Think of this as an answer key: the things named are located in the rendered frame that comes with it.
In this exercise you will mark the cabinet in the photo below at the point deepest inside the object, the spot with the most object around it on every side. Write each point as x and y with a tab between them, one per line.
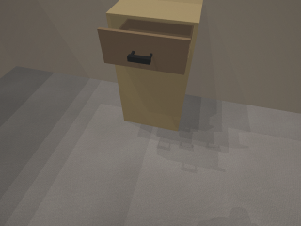
151	97

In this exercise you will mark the drawer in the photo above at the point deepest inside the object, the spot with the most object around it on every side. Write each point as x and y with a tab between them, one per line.
168	43

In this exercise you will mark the handle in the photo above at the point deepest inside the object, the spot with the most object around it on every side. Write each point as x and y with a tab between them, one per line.
139	59

